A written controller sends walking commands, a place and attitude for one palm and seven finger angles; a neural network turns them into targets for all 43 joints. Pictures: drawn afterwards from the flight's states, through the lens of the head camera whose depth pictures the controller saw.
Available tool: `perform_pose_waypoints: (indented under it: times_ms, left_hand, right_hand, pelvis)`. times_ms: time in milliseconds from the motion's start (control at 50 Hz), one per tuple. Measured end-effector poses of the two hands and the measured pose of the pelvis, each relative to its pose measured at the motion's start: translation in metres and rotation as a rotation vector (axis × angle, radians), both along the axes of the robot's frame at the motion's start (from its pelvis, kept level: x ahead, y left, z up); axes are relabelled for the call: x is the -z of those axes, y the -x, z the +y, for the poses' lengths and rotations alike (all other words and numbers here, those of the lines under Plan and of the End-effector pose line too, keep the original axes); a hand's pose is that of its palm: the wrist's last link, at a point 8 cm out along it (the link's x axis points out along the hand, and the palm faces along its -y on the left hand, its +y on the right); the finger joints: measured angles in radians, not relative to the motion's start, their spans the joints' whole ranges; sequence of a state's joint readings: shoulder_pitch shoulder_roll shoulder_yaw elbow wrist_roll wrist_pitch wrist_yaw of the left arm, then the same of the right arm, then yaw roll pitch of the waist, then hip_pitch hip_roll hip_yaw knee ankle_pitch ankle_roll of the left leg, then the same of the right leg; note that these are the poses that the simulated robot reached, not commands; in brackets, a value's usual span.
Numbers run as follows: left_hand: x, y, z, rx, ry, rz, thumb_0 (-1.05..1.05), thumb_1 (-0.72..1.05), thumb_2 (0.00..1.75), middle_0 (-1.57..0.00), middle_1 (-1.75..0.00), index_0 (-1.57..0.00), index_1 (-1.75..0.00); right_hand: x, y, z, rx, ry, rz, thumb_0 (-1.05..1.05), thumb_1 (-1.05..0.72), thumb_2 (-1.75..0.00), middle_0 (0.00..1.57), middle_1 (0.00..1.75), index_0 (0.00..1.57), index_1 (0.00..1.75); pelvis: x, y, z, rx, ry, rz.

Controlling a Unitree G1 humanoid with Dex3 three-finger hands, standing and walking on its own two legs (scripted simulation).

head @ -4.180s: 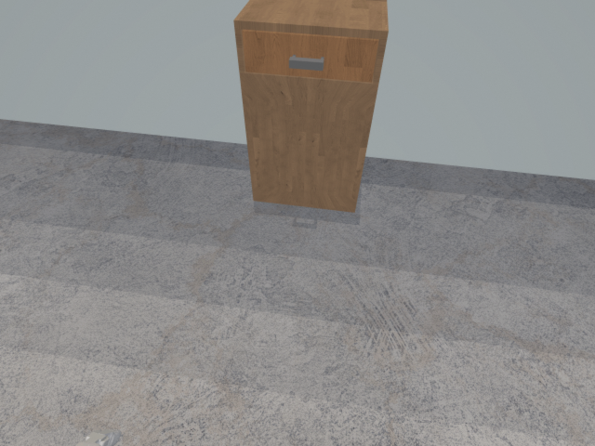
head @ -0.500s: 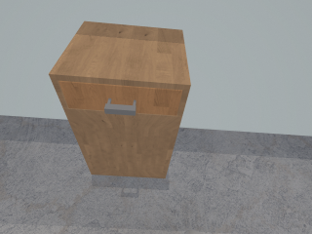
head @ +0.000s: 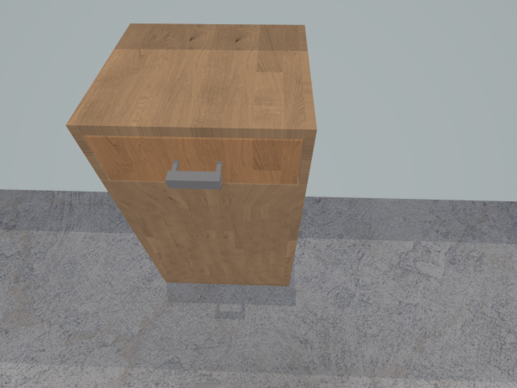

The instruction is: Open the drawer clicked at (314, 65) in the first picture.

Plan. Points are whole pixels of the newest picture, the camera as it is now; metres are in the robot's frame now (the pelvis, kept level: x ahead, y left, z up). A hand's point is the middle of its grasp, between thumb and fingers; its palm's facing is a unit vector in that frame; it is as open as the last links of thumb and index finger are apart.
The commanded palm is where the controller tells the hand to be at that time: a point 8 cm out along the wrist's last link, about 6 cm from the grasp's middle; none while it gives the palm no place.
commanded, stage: come to a stop and stand still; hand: left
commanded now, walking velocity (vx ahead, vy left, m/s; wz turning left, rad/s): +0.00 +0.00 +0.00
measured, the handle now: (196, 172) +0.53 +0.18 -0.04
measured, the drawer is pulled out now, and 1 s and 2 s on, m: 0.00 0.00 0.00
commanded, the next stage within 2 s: look again from close up in 0.62 s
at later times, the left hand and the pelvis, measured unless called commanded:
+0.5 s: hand out of the picture -0.03 +0.25 -0.16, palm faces -0.01 -0.97 -0.24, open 7.4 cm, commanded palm none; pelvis -0.04 +0.06 +0.00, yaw -2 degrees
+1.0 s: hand out of the picture +0.00 +0.22 -0.16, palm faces -0.01 -0.98 -0.21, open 7.3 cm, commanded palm none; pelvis -0.01 +0.04 +0.01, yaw -1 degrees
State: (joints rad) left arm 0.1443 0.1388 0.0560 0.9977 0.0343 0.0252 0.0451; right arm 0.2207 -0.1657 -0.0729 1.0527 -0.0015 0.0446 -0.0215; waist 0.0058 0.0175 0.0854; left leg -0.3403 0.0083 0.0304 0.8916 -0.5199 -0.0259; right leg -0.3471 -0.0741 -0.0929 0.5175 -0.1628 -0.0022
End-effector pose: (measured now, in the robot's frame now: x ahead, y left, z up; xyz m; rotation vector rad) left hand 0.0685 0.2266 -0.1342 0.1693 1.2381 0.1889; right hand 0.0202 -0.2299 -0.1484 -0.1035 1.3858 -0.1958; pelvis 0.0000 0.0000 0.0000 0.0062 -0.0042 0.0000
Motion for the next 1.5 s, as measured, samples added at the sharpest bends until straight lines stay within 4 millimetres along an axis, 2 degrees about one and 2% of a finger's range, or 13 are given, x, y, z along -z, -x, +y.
perform_pose_waypoints:
  times_ms: [120,200,300,360,420,540,640,740,940,1120,1380,1420,1500]
  left_hand:
    - [0.015,0.024,0.033,-0.003,0.006,-0.012,0.0,0.91,0.9,-0.21,-0.3,-0.2,-0.3]
    - [0.006,0.045,0.053,0.021,-0.01,0.016,0.0,0.91,0.9,-0.2,-0.3,-0.2,-0.3]
    - [-0.002,0.07,0.072,0.025,-0.049,0.024,0.0,0.91,0.9,-0.2,-0.3,-0.2,-0.3]
    - [-0.01,0.087,0.073,0.028,-0.05,0.056,0.0,0.91,0.9,-0.2,-0.3,-0.2,-0.29]
    - [-0.013,0.1,0.073,0.03,-0.038,0.085,0.0,0.91,0.9,-0.2,-0.3,-0.2,-0.29]
    - [-0.009,0.107,0.067,0.033,0.001,0.114,0.0,0.91,0.9,-0.2,-0.3,-0.2,-0.3]
    - [-0.007,0.102,0.058,0.037,0.025,0.117,0.0,0.91,0.9,-0.2,-0.3,-0.2,-0.3]
    - [-0.006,0.096,0.053,0.038,0.025,0.135,0.01,0.92,0.9,-0.2,-0.3,-0.2,-0.3]
    - [-0.006,0.079,0.042,0.031,0.022,0.141,0.01,0.93,0.9,-0.2,-0.3,-0.2,-0.3]
    - [-0.005,0.07,0.031,0.016,0.023,0.141,0.01,0.93,0.9,-0.2,-0.3,-0.2,-0.3]
    - [-0.003,0.071,0.01,-0.002,0.034,0.168,0.01,0.93,0.9,-0.2,-0.3,-0.2,-0.3]
    - [-0.016,0.049,0.016,0.111,-0.041,0.07,0.03,0.95,0.9,-0.21,-0.3,-0.2,-0.3]
    - [-0.082,-0.033,0.032,0.233,-0.287,-0.33,0.04,0.93,0.88,-0.21,-0.32,-0.21,-0.32]
  right_hand:
    - [-0.012,-0.012,0.007,-0.029,0.081,-0.164,0.0,-0.91,-0.9,0.2,0.3,0.19,0.3]
    - [-0.016,-0.015,0.023,-0.031,0.071,-0.256,0.0,-0.91,-0.9,0.2,0.3,0.19,0.3]
    - [-0.006,-0.013,0.046,-0.066,0.007,-0.278,0.0,-0.91,-0.9,0.2,0.3,0.19,0.3]
    - [-0.002,-0.003,0.059,-0.07,-0.025,-0.251,0.0,-0.92,-0.9,0.2,0.3,0.2,0.3]
    - [-0.003,0.012,0.061,-0.058,-0.02,-0.22,-0.01,-0.94,-0.9,0.2,0.3,0.2,0.3]
    - [-0.006,0.055,0.062,-0.055,-0.009,-0.094,0.0,-0.93,-0.9,0.2,0.3,0.2,0.3]
    - [-0.006,0.08,0.062,-0.044,-0.01,-0.003,0.0,-0.92,-0.9,0.2,0.3,0.2,0.3]
    - [-0.006,0.087,0.064,-0.031,-0.022,0.035,0.0,-0.92,-0.9,0.2,0.3,0.2,0.3]
    - [-0.004,0.062,0.068,-0.037,-0.049,0.017,0.0,-0.91,-0.9,0.2,0.3,0.2,0.3]
    - [-0.003,0.035,0.058,-0.052,-0.045,-0.007,0.0,-0.92,-0.9,0.2,0.3,0.2,0.3]
    - [-0.004,0.028,0.038,-0.056,-0.035,0.026,0.0,-0.91,-0.9,0.2,0.3,0.2,0.3]
    - [-0.008,0.018,0.032,-0.056,-0.008,-0.055,0.0,-0.92,-0.9,0.2,0.3,0.2,0.3]
    - [-0.015,-0.026,0.01,-0.045,0.058,-0.315,0.01,-0.92,-0.9,0.2,0.3,0.2,0.3]
  pelvis:
    - [0.01,0.017,0.027,0.004,-0.001,-0.03]
    - [0.007,0.021,0.042,0.041,0.0,-0.047]
    - [0.009,0.032,0.05,0.053,-0.027,-0.035]
    - [0.003,0.04,0.057,0.043,-0.009,-0.032]
    - [-0.001,0.043,0.061,0.039,-0.004,-0.025]
    - [-0.005,0.043,0.064,0.032,-0.006,-0.017]
    - [-0.007,0.04,0.064,0.028,-0.009,-0.012]
    - [-0.008,0.032,0.06,0.028,-0.01,-0.009]
    - [-0.009,0.015,0.048,0.026,-0.006,-0.009]
    - [-0.009,0.002,0.038,0.021,-0.005,-0.011]
    - [-0.009,-0.008,0.021,0.012,-0.001,-0.002]
    - [-0.007,-0.007,0.019,0.032,-0.005,-0.001]
    - [-0.003,-0.003,0.019,0.02,-0.016,0.017]
